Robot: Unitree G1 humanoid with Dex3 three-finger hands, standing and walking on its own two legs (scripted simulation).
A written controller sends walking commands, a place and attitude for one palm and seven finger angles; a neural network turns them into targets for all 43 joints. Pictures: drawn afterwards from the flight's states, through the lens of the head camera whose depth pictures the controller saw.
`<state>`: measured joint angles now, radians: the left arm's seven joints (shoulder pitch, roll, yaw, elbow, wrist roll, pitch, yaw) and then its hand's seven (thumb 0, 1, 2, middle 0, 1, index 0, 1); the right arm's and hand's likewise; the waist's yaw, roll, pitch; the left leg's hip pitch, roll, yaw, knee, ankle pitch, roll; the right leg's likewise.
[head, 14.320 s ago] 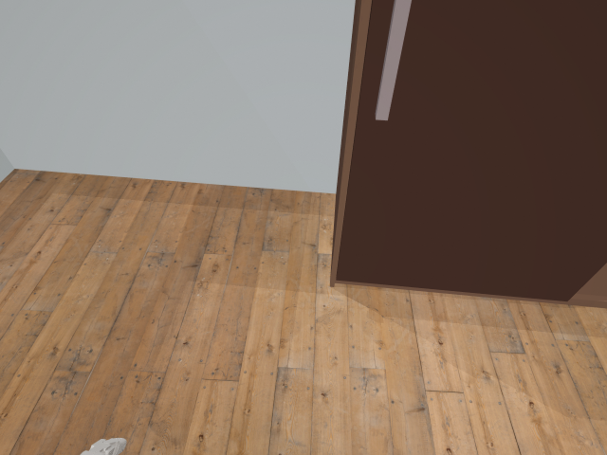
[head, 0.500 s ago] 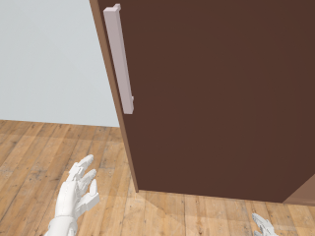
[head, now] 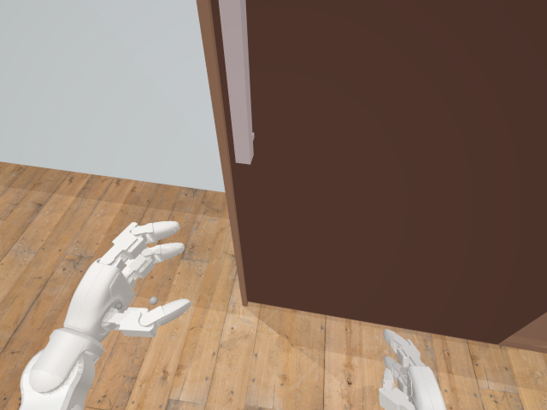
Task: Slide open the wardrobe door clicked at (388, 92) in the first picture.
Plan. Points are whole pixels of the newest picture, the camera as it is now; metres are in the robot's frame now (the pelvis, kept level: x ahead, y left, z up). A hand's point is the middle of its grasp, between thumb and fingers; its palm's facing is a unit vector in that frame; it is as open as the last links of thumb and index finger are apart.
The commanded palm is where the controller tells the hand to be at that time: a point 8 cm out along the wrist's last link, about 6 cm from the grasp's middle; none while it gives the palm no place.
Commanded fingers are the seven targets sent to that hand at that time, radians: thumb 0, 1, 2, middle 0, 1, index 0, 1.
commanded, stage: raise the hand with hooked fingers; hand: left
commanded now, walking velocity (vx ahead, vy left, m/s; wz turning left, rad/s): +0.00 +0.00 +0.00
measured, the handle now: (242, 72) +0.55 +0.11 +0.23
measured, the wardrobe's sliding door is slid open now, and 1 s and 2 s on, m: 0.00 0.00 0.00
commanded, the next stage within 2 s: move the hooked fingers beside the handle in 1.36 s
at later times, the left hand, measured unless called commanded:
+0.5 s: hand (72, 219) +0.27 +0.26 +0.19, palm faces +0.02 -0.99 -0.11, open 13.3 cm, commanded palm +0.24 +0.30 +0.19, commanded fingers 0.00 -0.50 0.30 -0.30 -1.20 -0.30 -1.20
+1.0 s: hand (42, 151) +0.31 +0.29 +0.25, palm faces +0.01 -1.00 -0.10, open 14.0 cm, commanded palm +0.27 +0.32 +0.25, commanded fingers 0.00 -0.50 0.30 -0.30 -1.20 -0.30 -1.20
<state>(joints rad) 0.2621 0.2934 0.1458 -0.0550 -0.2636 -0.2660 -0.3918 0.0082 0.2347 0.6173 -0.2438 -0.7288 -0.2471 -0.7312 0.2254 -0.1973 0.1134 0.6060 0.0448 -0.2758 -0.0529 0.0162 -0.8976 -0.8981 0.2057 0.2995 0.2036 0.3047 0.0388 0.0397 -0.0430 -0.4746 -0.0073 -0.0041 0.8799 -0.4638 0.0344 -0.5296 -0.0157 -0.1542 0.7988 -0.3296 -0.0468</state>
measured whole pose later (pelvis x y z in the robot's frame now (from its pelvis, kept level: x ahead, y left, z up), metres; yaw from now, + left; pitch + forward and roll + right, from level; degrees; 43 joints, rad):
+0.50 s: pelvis +0.02 +0.01 +0.03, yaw -1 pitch -3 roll -1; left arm 0.08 0.41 0.37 -0.05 -0.34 0.00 -0.38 -0.01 -0.35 0.37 -0.29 -1.10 -0.30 -1.11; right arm 0.23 -0.28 0.08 0.62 0.06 -0.35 -0.09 0.02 -0.90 -0.90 0.20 0.30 0.20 0.30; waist 0.06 0.03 -0.03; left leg -0.18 -0.02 0.02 0.61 -0.37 0.05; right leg -0.25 -0.01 -0.12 0.56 -0.25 -0.03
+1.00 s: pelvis +0.02 +0.00 +0.04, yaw -1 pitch -3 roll -1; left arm -0.27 0.57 0.47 0.23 -0.31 0.29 -0.53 -0.01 -0.50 0.30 -0.30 -1.20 -0.30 -1.20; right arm 0.21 -0.30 0.11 0.61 0.09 -0.21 -0.06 0.02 -0.90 -0.90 0.20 0.30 0.20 0.30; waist 0.07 0.06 -0.02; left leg -0.14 -0.02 0.02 0.51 -0.32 0.04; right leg -0.22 -0.01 -0.12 0.47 -0.20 -0.04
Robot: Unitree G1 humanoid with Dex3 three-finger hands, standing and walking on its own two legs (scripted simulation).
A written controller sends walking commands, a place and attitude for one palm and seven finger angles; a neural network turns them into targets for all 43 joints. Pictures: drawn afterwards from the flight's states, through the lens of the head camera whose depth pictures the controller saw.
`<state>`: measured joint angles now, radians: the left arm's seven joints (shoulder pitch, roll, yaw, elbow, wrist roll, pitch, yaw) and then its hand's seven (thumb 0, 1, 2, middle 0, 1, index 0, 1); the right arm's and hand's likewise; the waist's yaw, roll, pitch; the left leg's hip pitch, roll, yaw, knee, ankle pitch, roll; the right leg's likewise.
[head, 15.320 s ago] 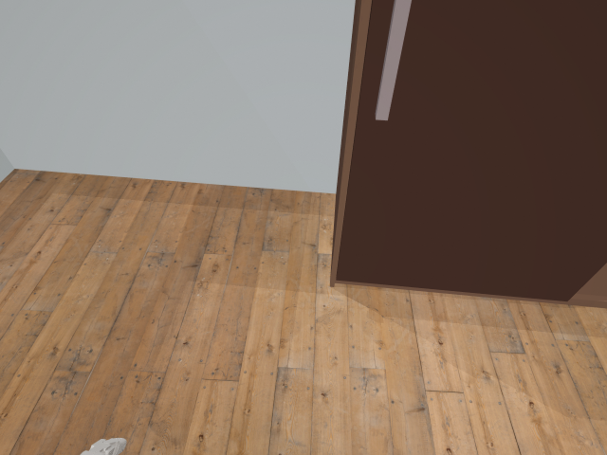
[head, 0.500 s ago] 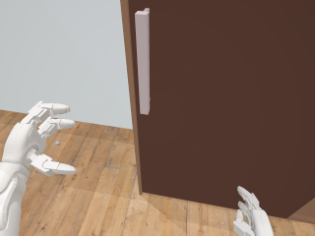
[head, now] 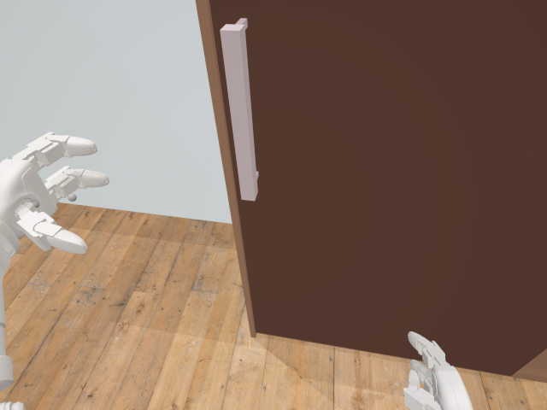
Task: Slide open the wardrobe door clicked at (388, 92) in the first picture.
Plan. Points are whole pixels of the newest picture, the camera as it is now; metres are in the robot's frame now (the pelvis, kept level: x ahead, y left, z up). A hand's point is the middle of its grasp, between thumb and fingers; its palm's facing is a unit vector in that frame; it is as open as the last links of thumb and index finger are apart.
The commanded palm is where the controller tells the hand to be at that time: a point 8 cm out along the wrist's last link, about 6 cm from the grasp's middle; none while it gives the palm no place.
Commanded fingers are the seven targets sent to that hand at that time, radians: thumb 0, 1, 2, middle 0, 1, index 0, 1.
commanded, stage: raise the hand with hooked fingers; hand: left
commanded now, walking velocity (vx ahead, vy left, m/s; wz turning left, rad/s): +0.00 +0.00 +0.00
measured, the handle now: (246, 120) +0.53 +0.11 +0.19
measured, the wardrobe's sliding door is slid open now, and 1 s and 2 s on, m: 0.00 0.00 0.00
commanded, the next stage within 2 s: move the hooked fingers beside the handle in 0.36 s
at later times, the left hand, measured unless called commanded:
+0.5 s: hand (74, 203) +0.27 +0.27 +0.22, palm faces +0.01 -1.00 -0.09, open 13.9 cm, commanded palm +0.25 +0.31 +0.21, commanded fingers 0.00 -0.50 0.30 -0.30 -1.20 -0.30 -1.20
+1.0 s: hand (133, 174) +0.35 +0.24 +0.20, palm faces -0.03 -1.00 -0.06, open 13.9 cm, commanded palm +0.32 +0.29 +0.21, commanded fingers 0.00 -0.50 0.30 -0.30 -1.20 -0.30 -1.20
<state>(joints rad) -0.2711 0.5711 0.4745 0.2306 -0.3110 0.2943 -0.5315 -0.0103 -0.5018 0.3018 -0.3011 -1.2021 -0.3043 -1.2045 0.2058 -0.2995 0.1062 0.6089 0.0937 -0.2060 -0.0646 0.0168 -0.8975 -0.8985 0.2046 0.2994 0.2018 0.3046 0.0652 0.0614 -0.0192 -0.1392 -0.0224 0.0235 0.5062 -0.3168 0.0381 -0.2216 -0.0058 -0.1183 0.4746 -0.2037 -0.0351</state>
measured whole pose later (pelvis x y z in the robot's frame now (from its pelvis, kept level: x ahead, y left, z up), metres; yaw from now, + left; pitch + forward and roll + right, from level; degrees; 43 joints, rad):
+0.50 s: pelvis +0.00 +0.00 +0.00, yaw -1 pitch -4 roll +0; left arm -0.20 0.52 0.49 0.15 -0.34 0.23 -0.52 -0.01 -0.50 0.30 -0.31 -1.20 -0.31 -1.20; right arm 0.21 -0.27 0.12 0.61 0.08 -0.21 -0.07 0.02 -0.90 -0.90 0.20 0.30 0.20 0.30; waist 0.06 0.05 -0.03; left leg -0.12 -0.02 0.03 0.50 -0.31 0.03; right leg -0.20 0.00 -0.11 0.47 -0.20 -0.04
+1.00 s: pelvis +0.01 +0.00 +0.00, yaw -1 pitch -1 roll +0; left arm -0.40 0.48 0.39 0.33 -0.26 0.23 -0.43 -0.01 -0.50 0.30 -0.30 -1.20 -0.30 -1.20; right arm 0.24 -0.29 0.09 0.61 0.09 -0.20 -0.08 0.02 -0.90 -0.90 0.20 0.30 0.20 0.30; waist 0.03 0.05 -0.03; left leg -0.15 -0.02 0.04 0.49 -0.31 0.04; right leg -0.25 0.00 -0.10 0.48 -0.21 -0.04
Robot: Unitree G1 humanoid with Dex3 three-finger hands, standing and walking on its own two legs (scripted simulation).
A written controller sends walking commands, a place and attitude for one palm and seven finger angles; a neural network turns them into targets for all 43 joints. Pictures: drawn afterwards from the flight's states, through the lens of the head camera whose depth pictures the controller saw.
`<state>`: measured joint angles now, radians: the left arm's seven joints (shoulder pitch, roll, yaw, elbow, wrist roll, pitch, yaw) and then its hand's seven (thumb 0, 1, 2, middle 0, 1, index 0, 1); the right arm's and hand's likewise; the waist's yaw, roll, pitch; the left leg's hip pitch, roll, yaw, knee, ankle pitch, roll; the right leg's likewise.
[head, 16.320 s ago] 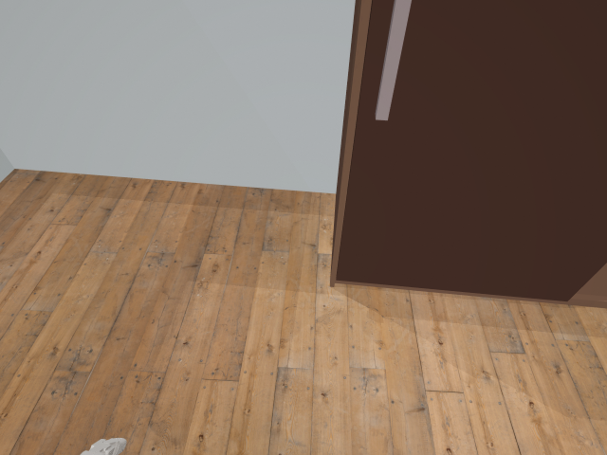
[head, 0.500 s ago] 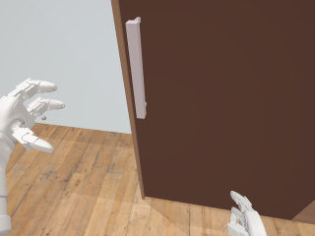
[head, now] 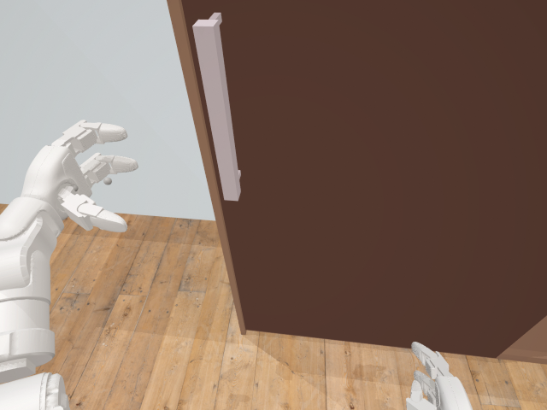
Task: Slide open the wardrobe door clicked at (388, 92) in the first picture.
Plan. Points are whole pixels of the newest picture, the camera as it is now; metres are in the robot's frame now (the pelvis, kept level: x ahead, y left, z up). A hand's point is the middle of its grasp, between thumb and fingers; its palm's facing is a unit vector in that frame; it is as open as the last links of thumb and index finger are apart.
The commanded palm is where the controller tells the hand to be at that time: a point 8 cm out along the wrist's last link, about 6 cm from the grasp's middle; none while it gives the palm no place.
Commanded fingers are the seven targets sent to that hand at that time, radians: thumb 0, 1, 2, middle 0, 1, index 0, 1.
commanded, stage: move the hooked fingers beside the handle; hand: left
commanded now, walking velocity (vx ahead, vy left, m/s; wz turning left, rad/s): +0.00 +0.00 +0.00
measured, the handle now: (225, 119) +0.52 +0.13 +0.19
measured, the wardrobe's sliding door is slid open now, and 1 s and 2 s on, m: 0.00 0.00 0.00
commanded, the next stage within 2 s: none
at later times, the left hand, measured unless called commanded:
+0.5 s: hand (139, 159) +0.39 +0.23 +0.20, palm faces +0.00 -1.00 -0.04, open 13.9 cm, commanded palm +0.37 +0.27 +0.20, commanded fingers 0.00 -0.50 0.30 -0.30 -1.20 -0.30 -1.20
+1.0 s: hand (173, 131) +0.46 +0.19 +0.20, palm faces -0.04 -1.00 -0.02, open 14.0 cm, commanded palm +0.44 +0.25 +0.20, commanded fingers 0.00 -0.50 0.30 -0.30 -1.20 -0.30 -1.20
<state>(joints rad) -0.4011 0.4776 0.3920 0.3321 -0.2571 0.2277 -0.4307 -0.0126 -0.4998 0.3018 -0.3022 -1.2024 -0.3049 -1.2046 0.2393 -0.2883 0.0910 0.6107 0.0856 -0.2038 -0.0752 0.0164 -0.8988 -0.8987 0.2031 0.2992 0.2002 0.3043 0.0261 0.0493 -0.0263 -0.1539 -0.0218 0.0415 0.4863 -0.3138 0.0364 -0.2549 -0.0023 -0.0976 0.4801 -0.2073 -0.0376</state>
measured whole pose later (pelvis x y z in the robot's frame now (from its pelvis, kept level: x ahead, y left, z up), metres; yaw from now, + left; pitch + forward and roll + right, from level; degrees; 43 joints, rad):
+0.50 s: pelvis +0.01 +0.00 +0.00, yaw +0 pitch +1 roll +0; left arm -0.59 0.46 0.33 0.54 -0.21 0.21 -0.35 -0.01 -0.50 0.30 -0.30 -1.20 -0.31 -1.20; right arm 0.23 -0.28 0.09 0.63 0.09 -0.16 -0.09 0.01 -0.90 -0.90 0.20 0.30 0.20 0.30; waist 0.00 0.04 -0.04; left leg -0.17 -0.02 0.04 0.47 -0.31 0.03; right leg -0.27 0.00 -0.10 0.47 -0.21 -0.04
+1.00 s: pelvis +0.01 +0.00 +0.00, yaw -1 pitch +4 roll +0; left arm -0.80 0.45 0.32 0.82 -0.17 0.05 -0.30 -0.01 -0.50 0.30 -0.30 -1.20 -0.30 -1.20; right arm 0.35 -0.29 0.06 0.68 0.07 -0.14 -0.08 0.01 -0.90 -0.90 0.20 0.30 0.20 0.30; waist -0.05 0.03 -0.05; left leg -0.22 -0.02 0.06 0.46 -0.31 0.04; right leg -0.33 0.00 -0.08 0.46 -0.20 -0.03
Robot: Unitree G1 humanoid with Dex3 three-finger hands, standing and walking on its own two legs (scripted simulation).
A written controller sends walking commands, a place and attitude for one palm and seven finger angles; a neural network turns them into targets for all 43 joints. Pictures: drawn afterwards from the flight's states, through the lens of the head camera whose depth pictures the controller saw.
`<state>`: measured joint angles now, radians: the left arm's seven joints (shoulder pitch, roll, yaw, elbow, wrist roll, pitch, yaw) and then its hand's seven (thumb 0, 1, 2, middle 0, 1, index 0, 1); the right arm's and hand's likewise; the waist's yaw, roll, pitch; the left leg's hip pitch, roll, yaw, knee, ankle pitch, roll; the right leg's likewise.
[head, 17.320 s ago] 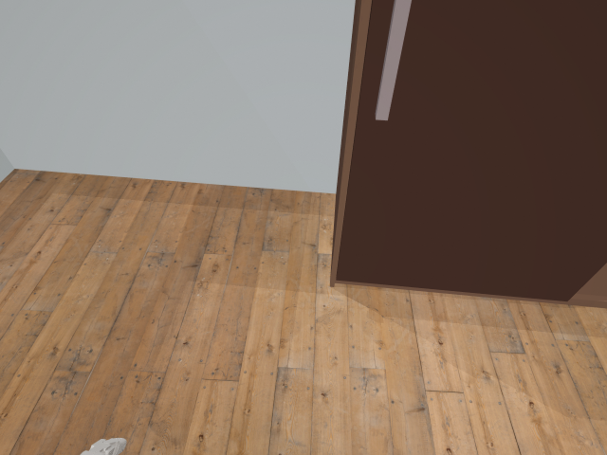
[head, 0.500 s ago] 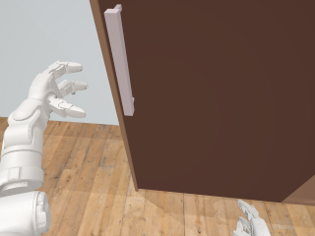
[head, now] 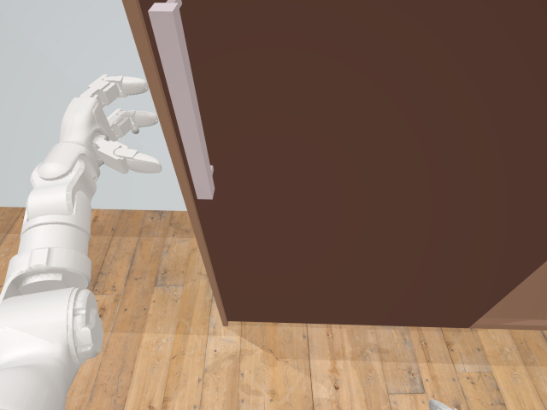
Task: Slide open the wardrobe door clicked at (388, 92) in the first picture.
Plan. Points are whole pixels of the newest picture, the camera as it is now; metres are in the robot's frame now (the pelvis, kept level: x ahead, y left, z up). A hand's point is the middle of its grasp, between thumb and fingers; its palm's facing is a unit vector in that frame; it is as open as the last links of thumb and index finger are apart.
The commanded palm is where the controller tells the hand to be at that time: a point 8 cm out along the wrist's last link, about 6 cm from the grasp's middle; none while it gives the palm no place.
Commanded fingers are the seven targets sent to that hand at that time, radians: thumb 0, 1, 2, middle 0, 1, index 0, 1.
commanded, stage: move the hooked fingers beside the handle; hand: left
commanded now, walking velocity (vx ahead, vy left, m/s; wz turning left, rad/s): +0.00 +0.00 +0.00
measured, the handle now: (193, 113) +0.50 +0.13 +0.19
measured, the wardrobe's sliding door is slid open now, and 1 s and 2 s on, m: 0.00 0.00 0.00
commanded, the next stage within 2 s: feel for the door with the fingertips in 1.34 s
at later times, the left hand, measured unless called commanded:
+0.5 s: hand (132, 130) +0.44 +0.20 +0.20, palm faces +0.00 -1.00 -0.03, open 14.0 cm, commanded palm +0.42 +0.25 +0.19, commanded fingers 0.00 -0.50 0.30 -0.30 -1.20 -0.30 -1.20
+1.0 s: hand (136, 133) +0.45 +0.20 +0.19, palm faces -0.02 -1.00 -0.02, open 14.0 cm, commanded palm +0.42 +0.25 +0.19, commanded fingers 0.00 -0.50 0.30 -0.30 -1.20 -0.30 -1.20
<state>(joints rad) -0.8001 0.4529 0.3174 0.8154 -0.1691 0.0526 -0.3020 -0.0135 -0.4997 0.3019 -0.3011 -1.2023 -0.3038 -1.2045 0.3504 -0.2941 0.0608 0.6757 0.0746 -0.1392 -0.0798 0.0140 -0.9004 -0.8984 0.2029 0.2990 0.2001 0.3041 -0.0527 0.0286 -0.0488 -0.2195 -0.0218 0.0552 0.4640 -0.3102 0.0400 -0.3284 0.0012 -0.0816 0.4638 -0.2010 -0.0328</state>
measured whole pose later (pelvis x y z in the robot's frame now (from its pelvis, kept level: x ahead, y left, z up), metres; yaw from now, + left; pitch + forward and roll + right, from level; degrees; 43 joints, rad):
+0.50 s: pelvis -0.01 +0.00 +0.00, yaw +0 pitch +3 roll +0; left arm -0.84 0.47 0.32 0.90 -0.15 0.00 -0.28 -0.01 -0.50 0.30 -0.30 -1.20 -0.30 -1.20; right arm 0.35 -0.29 0.06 0.67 0.08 -0.13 -0.08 0.01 -0.90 -0.90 0.20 0.30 0.20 0.30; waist -0.05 0.03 -0.05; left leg -0.23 -0.02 0.06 0.47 -0.30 0.04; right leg -0.34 0.00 -0.08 0.46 -0.18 -0.04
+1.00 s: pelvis -0.01 +0.00 +0.00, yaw -1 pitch +5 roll +0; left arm -0.87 0.50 0.32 0.99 -0.15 0.00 -0.32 -0.01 -0.50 0.30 -0.30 -1.20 -0.30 -1.20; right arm 0.38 -0.30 0.06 0.66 0.08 -0.12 -0.07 0.01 -0.90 -0.90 0.20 0.30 0.20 0.30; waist -0.07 0.03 -0.06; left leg -0.26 -0.02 0.06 0.49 -0.31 0.04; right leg -0.37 0.01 -0.07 0.47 -0.19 -0.04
